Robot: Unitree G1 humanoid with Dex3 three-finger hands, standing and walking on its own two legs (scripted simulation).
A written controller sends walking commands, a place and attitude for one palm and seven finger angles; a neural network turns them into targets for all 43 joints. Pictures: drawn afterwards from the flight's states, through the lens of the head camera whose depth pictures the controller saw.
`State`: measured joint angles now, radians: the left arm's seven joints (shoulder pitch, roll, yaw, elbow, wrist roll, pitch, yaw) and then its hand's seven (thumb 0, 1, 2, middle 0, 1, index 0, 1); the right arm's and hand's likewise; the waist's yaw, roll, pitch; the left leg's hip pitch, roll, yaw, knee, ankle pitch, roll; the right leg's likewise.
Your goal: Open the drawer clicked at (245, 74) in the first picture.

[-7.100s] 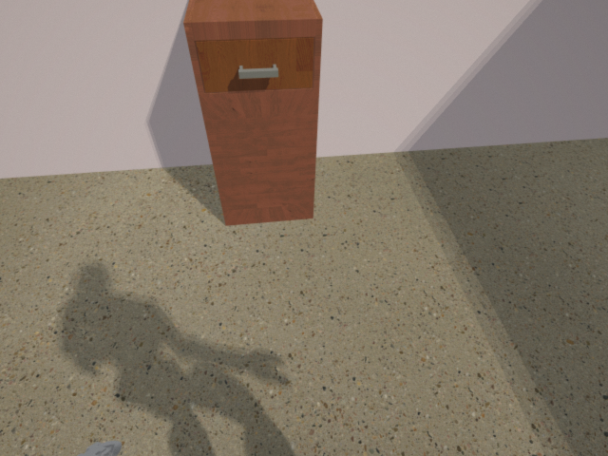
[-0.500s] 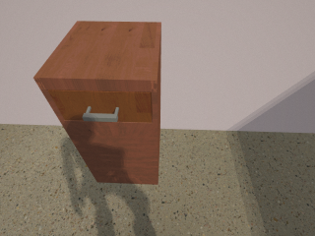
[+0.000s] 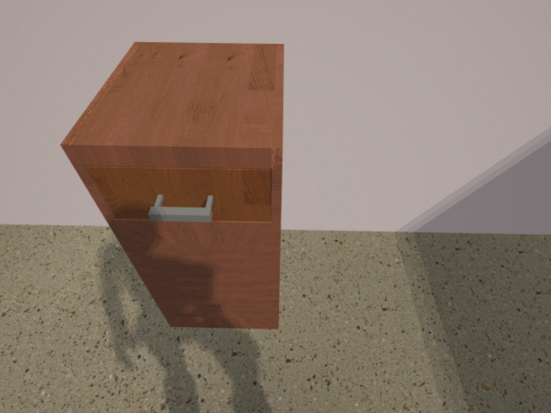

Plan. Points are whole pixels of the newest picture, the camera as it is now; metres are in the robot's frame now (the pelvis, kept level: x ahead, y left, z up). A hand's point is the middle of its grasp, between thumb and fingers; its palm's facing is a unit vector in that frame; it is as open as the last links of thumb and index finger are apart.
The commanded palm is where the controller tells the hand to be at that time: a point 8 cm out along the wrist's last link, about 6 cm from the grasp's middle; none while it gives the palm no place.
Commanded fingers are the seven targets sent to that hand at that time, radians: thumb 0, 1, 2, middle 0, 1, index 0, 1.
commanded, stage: come to a stop and stand still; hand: left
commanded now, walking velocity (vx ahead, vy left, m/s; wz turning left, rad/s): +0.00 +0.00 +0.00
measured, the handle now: (182, 207) +0.50 +0.23 -0.04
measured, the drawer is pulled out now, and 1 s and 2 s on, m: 0.00 0.00 0.00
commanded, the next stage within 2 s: look again from close up in 0.24 s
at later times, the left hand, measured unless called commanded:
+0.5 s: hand out of the picture -0.02 +0.18 -0.18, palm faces +0.00 -0.98 -0.19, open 7.4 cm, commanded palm none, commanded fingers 0.00 0.90 0.90 -0.20 -0.30 -0.20 -0.30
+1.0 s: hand out of the picture +0.00 +0.22 -0.17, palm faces -0.08 -0.96 -0.27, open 7.4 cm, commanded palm +0.08 +0.26 -0.06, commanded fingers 0.00 0.81 0.86 -0.21 -0.36 -0.21 -0.36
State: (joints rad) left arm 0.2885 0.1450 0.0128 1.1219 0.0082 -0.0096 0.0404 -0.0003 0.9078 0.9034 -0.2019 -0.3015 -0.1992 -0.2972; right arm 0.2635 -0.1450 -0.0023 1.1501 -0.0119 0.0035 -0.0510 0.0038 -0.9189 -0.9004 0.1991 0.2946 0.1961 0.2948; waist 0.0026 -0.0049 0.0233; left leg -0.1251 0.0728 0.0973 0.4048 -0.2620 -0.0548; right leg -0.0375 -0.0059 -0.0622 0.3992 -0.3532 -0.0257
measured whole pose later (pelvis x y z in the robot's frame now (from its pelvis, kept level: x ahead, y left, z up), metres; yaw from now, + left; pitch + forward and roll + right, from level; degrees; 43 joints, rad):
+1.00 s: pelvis -0.02 +0.04 -0.01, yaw -2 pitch +1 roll +0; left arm 0.40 0.19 -0.04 0.75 0.09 0.08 0.06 0.01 0.90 0.90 -0.21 -0.30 -0.20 -0.30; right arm 0.32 -0.17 0.01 1.01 0.01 -0.06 -0.05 0.01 -0.92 -0.90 0.20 0.29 0.20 0.30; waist 0.02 -0.01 0.03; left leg -0.26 0.04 0.11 0.54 -0.30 0.00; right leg -0.18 -0.04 -0.02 0.54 -0.37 0.01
